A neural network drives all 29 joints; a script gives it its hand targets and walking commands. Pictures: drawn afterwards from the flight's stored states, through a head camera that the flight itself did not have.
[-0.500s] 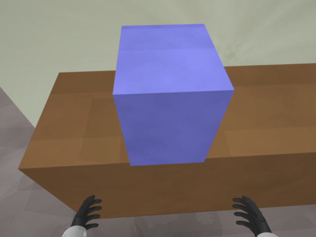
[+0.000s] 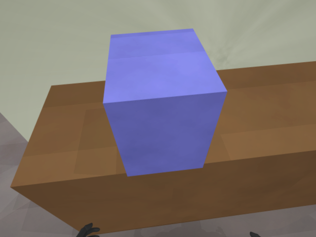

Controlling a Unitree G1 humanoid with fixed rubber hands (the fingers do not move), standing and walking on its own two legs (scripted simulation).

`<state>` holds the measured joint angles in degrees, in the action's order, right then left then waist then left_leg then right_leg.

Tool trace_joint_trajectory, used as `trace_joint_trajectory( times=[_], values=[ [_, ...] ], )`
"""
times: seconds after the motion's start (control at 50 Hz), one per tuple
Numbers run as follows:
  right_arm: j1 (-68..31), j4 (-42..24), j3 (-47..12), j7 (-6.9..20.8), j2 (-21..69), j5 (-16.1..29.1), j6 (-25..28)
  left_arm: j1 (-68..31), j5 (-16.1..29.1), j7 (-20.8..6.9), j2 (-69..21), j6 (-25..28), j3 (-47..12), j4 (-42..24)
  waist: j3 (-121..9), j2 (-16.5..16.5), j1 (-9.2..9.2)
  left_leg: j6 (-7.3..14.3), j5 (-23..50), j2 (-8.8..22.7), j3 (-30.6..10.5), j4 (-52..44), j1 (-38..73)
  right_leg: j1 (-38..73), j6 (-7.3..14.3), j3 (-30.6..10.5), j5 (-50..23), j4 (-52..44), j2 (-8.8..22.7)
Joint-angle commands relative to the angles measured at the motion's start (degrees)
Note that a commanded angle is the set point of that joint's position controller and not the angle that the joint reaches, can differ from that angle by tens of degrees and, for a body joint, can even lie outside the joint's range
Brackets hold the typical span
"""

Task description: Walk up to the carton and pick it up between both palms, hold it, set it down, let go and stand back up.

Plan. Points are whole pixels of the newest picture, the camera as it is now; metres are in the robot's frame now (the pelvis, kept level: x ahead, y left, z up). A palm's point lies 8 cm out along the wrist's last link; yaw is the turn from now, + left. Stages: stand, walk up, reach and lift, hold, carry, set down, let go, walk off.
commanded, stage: stand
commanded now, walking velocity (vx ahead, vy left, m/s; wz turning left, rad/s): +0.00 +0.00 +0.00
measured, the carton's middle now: (159, 104) +0.44 +0.02 +0.10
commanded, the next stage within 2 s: none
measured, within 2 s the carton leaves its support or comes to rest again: neither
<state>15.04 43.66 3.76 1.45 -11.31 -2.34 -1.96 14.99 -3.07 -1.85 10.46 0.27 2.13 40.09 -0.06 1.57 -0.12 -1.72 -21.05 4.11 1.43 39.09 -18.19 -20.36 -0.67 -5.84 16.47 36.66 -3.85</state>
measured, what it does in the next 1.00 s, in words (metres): stands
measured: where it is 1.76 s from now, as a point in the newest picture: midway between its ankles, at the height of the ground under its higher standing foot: outside the picture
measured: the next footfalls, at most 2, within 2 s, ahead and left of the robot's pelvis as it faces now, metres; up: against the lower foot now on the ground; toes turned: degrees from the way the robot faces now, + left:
none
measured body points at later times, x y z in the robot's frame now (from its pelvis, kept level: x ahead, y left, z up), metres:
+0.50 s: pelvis +0.01 +0.02 +0.01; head -0.01 +0.02 +0.46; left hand +0.07 +0.24 -0.14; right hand +0.00 -0.21 -0.15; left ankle -0.01 +0.14 -0.72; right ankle +0.03 -0.13 -0.72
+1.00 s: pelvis +0.02 +0.03 +0.01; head +0.00 +0.02 +0.46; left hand +0.02 +0.23 -0.15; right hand -0.03 -0.18 -0.15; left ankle -0.01 +0.14 -0.72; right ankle +0.03 -0.13 -0.72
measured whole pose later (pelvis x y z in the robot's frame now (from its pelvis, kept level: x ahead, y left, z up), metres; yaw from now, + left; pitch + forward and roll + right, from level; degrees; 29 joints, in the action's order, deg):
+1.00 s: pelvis +0.02 +0.03 +0.01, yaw -3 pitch -1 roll +0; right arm 22.3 62.7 3.2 -2.4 -6.7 -1.1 -0.8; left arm 21.0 -1.1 2.2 5.0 -0.7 1.7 62.2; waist -3.0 0.5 0.9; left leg 0.5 -19.7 1.3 5.7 31.3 -10.8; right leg -15.8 -3.0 -10.5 15.7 32.0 -1.4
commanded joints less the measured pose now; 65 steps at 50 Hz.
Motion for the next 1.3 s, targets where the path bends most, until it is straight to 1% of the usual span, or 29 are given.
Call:
trace_joint_trajectory(
  times=[0.0,0.1,0.12,0.18,0.2,0.24,0.26,0.28,0.3,0.36,0.4,0.42,0.44,0.58,0.7,0.72,0.78,0.8,0.88,0.94,0.98,1.04,1.06,1.08,1.12,1.14,1.16,1.24,1.28],
  values=[
    [1.96,-4.37,2.19,-0.75,-8.18,0.37,2.16,-2.29,0.82,0.90,7.26,3.07,2.57,-5.22,-4.63,-6.20,0.74,4.51,0.93,1.30,-3.89,-7.43,1.75,-2.26,4.14,-8.42,-12.84,-8.98,6.20],
    [4.09,-0.30,2.33,-1.67,-7.69,0.48,2.33,-0.30,1.16,1.53,5.68,2.90,1.88,-0.92,-2.61,1.05,0.68,5.85,2.93,3.71,-6.36,-12.84,0.11,-1.33,2.90,-5.01,-11.90,-5.89,3.67],
    [3.90,-0.31,2.40,-1.90,-8.07,0.43,2.47,0.59,1.37,1.46,4.76,2.73,1.86,0.10,-2.68,0.18,0.27,6.10,4.40,4.55,-7.25,-14.03,0.38,-1.28,2.36,-4.04,-12.14,-5.26,2.96],
    [4.99,2.45,2.55,-2.34,-7.97,0.68,2.59,1.82,1.42,1.88,5.09,2.65,1.95,2.95,-2.42,3.10,0.20,5.69,6.27,4.29,-6.12,-14.88,1.04,-0.29,1.77,-3.54,-13.16,-5.40,3.07],
    [6.36,3.25,2.75,-2.48,-7.93,0.58,2.69,3.21,1.82,1.94,4.06,2.56,1.72,4.24,-2.71,1.44,0.40,5.77,6.14,4.07,-5.79,-14.64,1.92,0.18,1.61,-3.45,-13.65,-6.25,3.22],
    [7.53,5.09,2.75,-2.69,-7.30,0.64,2.62,3.34,1.56,2.32,3.96,2.31,1.93,5.48,-1.55,2.57,0.64,5.21,6.68,3.30,-4.40,-14.11,2.99,-0.77,2.45,-4.79,-14.56,-6.05,3.62],
    [7.59,5.57,2.72,-3.03,-6.82,0.71,2.51,3.94,1.62,2.55,4.94,2.15,2.30,6.47,-0.93,1.07,0.87,5.51,6.12,3.52,-4.76,-14.53,3.17,-1.13,2.25,-4.58,-14.95,-6.60,3.73],
    [6.76,6.06,2.40,-3.06,-6.12,0.71,2.28,4.55,1.66,2.72,4.58,2.04,2.42,7.16,0.56,1.52,0.00,5.63,5.35,3.95,-5.19,-15.25,2.12,-1.05,2.14,-4.21,-14.41,-6.90,3.68],
    [8.64,6.73,2.12,-3.07,-5.37,0.86,2.21,3.69,1.61,2.65,4.09,1.85,2.22,7.52,2.36,1.53,0.74,5.55,4.40,3.33,-4.69,-15.98,-0.14,-0.50,2.17,-4.77,-13.07,-7.11,3.96],
    [8.05,8.15,2.56,-3.39,-6.53,0.58,2.07,4.20,1.58,2.75,3.93,1.60,2.22,8.74,3.76,-0.37,0.20,5.79,0.39,3.24,-4.61,-16.60,0.63,-1.79,2.31,-5.00,-9.89,-8.89,3.83],
    [9.37,9.16,2.41,-3.35,-5.74,0.97,2.01,3.84,1.66,2.84,2.75,1.49,1.87,10.04,3.70,-2.76,1.05,5.37,0.60,2.83,-4.69,-16.82,1.23,-1.74,2.25,-5.32,-10.07,-9.40,3.86],
    [8.52,9.59,2.69,-3.18,-6.18,0.85,2.09,4.59,1.79,2.88,3.23,1.55,1.81,10.36,2.82,-1.21,0.70,5.16,1.51,2.27,-3.66,-15.58,3.04,-2.10,2.55,-6.20,-10.44,-10.13,4.40],
    [9.77,10.45,2.74,-3.05,-5.66,0.78,2.07,5.42,1.39,3.01,3.15,1.71,1.73,11.41,2.77,-2.59,1.22,4.85,2.85,1.71,-3.22,-14.96,3.85,-2.31,2.71,-7.14,-10.53,-10.20,4.64],
    [11.23,13.04,1.68,-3.48,-4.07,1.39,2.01,5.77,1.90,3.49,1.85,0.99,1.52,13.95,5.54,-3.38,1.64,4.93,1.23,1.90,-3.43,-16.91,3.22,-3.56,1.86,-7.08,-7.79,-11.41,4.47],
    [10.96,14.92,1.25,-3.92,-3.30,1.01,1.88,7.96,1.94,4.05,0.44,0.63,0.92,16.17,6.14,-1.22,1.08,5.22,2.95,2.01,-3.31,-17.59,2.85,-1.54,1.65,-6.04,-9.89,-10.39,4.13],
    [11.22,14.87,1.07,-3.81,-2.62,1.20,1.92,7.22,1.57,4.11,1.19,0.66,1.11,16.24,6.40,-4.19,1.54,5.13,3.34,1.74,-2.71,-17.22,3.64,-2.45,1.78,-6.79,-8.85,-10.94,4.45],
    [12.53,16.29,1.05,-3.79,-2.72,1.50,2.07,7.53,1.78,4.15,1.17,0.43,1.06,16.90,6.35,-3.35,1.96,5.14,4.47,1.08,-2.43,-16.06,4.61,-2.34,2.05,-7.54,-8.65,-11.87,5.03],
    [11.52,16.19,1.04,-4.04,-2.73,0.97,2.04,8.72,1.92,4.12,0.36,0.58,1.04,17.37,5.69,-2.36,0.99,5.28,4.32,2.11,-3.34,-16.99,5.05,-2.28,1.95,-6.79,-9.20,-11.06,4.79],
    [11.24,16.66,0.57,-4.34,-2.31,1.08,1.95,8.45,1.80,4.26,-0.32,0.29,0.41,18.62,6.66,-0.84,0.83,5.35,4.44,2.33,-3.41,-18.57,4.42,-1.03,1.53,-5.77,-11.23,-10.14,4.30],
    [11.13,16.95,0.57,-4.26,-2.34,1.33,2.00,8.49,1.93,4.31,-1.04,0.22,0.18,19.40,7.03,-2.54,0.92,5.34,3.67,1.90,-3.68,-18.70,3.60,-0.08,1.17,-5.77,-10.32,-10.12,4.30],
    [11.34,17.89,0.24,-4.46,-1.26,1.25,1.81,8.86,2.18,4.44,-0.18,0.07,0.42,19.56,7.41,0.41,0.80,5.40,3.42,2.09,-3.24,-19.39,3.76,-0.12,1.11,-5.55,-11.06,-10.19,4.14],
    [11.69,18.10,0.44,-4.41,-2.12,1.35,1.71,9.08,1.76,4.64,0.10,0.06,-0.01,20.38,8.01,-1.27,1.21,5.09,5.55,1.47,-2.92,-18.24,4.42,-0.76,1.16,-6.26,-11.19,-10.47,4.78],
    [12.44,18.01,-0.16,-4.33,-1.15,1.51,1.79,9.07,2.00,4.74,-0.36,-0.09,0.09,20.68,8.86,-4.18,1.61,4.93,5.30,1.51,-2.48,-17.93,4.86,-1.30,1.16,-6.07,-10.64,-11.12,4.64],
    [12.48,18.32,-0.25,-4.28,-0.60,1.64,1.81,8.58,2.06,4.66,0.01,-0.07,0.13,20.57,8.33,-2.82,1.86,5.18,5.44,1.00,-2.26,-17.37,5.54,-1.64,1.30,-6.69,-9.90,-11.42,4.91],
    [12.71,18.54,-0.21,-4.26,-0.79,1.31,1.71,8.91,1.96,4.76,-0.94,-0.06,-0.22,20.74,7.28,-3.85,1.74,5.04,5.84,1.27,-2.29,-16.70,6.65,-1.90,1.38,-6.60,-10.26,-11.04,5.10],
    [11.80,18.53,0.13,-4.41,-1.81,1.08,1.81,8.33,2.00,4.46,-0.95,0.09,-0.38,20.49,6.74,-2.33,1.62,5.15,7.38,1.34,-2.17,-17.05,7.84,-1.64,1.34,-6.65,-11.00,-10.56,4.90],
    [11.58,18.35,-0.12,-4.26,-1.20,1.14,1.86,7.65,2.19,4.65,-0.34,0.14,-0.09,20.54,6.52,-3.63,1.44,5.20,6.85,1.76,-2.91,-18.01,6.18,-0.21,1.25,-5.63,-11.77,-10.41,4.49],
    [11.19,18.89,-0.22,-4.39,-1.35,1.25,1.85,8.76,2.27,4.89,-0.92,-0.06,-0.45,21.31,7.45,-1.73,1.26,5.11,8.38,1.97,-2.64,-18.02,7.03,-0.25,0.86,-5.82,-13.15,-9.94,4.51],
    [12.49,19.65,-0.37,-4.47,-0.49,1.46,1.69,7.87,2.06,4.66,-0.36,-0.35,-0.19,21.38,7.61,-2.38,1.17,5.03,7.55,1.86,-2.78,-18.58,5.79,1.18,0.73,-5.19,-13.35,-9.54,4.50]
  ],
)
